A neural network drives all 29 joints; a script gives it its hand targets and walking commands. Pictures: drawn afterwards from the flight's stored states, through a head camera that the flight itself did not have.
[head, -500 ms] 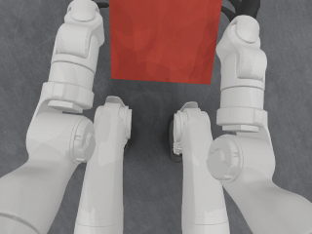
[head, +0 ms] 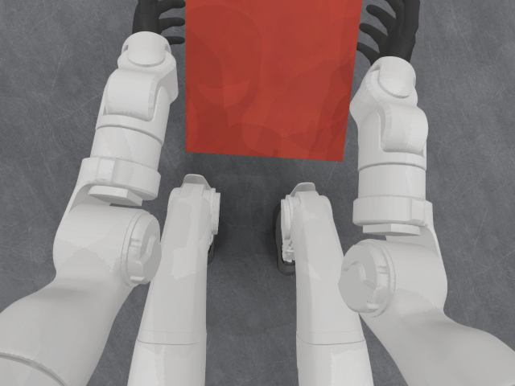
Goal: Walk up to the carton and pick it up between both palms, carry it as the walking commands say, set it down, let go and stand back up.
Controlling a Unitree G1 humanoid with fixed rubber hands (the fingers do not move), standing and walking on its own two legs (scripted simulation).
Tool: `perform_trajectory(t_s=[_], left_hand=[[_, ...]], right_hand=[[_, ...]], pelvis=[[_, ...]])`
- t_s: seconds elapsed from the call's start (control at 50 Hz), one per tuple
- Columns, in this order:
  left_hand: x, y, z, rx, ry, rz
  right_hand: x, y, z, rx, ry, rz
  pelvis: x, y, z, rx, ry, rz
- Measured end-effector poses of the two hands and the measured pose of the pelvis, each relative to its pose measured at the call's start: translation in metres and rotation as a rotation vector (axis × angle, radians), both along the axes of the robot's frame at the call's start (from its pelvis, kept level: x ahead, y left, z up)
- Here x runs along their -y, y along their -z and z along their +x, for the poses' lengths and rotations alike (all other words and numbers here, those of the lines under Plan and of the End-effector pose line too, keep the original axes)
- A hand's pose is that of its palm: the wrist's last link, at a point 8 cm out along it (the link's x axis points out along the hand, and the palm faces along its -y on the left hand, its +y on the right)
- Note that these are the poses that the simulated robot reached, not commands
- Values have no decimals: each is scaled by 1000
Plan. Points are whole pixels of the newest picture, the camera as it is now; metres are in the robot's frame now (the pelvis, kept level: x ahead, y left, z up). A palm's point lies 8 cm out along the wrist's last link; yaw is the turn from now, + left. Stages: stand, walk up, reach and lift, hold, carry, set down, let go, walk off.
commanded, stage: reach and lift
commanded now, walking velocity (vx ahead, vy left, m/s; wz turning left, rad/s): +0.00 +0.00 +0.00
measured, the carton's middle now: (270, 51) +0.54 -0.01 -0.15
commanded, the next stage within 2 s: none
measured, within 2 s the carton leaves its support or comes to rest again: neither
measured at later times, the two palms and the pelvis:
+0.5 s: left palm (134, 26) +0.49 +0.14 +0.00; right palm (426, 54) +0.48 -0.15 +0.02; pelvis +0.00 +0.00 +0.06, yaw +0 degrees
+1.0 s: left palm out of the picture +0.47 +0.15 +0.12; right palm out of the picture +0.47 -0.14 +0.14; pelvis +0.08 +0.00 +0.14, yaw +0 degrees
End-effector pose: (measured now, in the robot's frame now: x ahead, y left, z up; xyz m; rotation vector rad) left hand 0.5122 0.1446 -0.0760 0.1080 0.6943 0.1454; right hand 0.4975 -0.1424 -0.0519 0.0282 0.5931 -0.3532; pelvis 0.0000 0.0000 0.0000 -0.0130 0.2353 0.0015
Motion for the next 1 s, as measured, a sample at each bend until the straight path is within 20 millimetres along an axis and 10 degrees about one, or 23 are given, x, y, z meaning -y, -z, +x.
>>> perform_trajectory(t_s=[0.62, 1.0], left_hand=[[4, -93, -26, -10, -3, 8], [-5, -194, -39, -54, 26, -18]], right_hand=[[3, -91, -26, -18, -7, -14], [1, -196, -30, -77, -93, -20]], pelvis=[[-1, -72, 9, 69, 1, 6], [1, -135, 78, -95, -2, 0]])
